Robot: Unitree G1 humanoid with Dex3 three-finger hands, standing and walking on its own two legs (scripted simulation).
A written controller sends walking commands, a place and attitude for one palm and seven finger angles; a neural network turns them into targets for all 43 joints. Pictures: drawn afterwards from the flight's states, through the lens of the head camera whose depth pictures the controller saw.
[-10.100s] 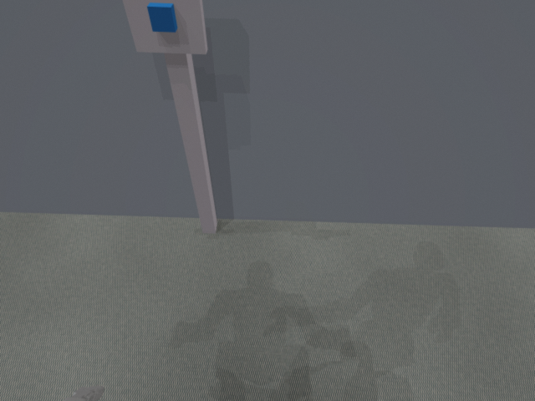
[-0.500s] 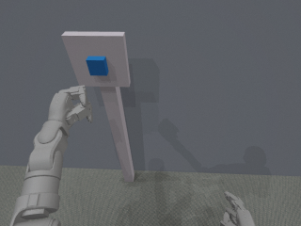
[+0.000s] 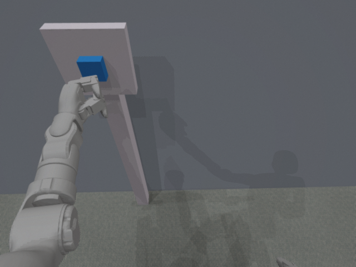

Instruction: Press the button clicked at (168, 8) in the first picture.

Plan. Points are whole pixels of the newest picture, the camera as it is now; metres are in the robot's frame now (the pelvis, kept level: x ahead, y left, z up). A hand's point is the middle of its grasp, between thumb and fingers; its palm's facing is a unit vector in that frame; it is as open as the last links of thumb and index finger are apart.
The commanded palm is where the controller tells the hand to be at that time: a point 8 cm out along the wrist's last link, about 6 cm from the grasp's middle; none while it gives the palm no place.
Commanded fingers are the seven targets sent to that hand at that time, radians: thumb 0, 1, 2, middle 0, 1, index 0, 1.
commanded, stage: aim a knuckle at the button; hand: left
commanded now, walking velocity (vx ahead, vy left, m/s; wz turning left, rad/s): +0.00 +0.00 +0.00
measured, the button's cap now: (93, 68) +0.53 +0.21 +0.18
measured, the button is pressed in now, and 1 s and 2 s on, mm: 0 0 10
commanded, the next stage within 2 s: press the button with the knuckle in 0.64 s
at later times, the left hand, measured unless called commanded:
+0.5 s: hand (100, 104) +0.43 +0.18 +0.15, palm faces +0.05 -1.00 +0.01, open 3.1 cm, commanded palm +0.40 +0.23 +0.15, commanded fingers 0.00 0.90 0.90 -1.30 -1.50 -1.30 -1.50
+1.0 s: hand (99, 99) +0.45 +0.19 +0.15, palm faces +0.06 -1.00 +0.00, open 3.1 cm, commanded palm +0.43 +0.23 +0.15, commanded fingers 0.00 0.90 0.90 -1.30 -1.50 -1.30 -1.50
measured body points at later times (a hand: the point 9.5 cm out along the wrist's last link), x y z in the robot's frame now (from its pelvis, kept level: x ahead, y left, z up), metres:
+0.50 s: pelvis +0.00 +0.00 +0.00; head +0.02 -0.01 +0.45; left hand +0.42 +0.24 +0.15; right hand +0.10 -0.25 -0.11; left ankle -0.01 +0.12 -0.73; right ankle +0.00 -0.12 -0.73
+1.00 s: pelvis +0.00 +0.01 +0.00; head +0.03 +0.00 +0.45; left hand +0.44 +0.24 +0.15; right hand +0.08 -0.25 -0.12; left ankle -0.01 +0.12 -0.73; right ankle +0.00 -0.12 -0.73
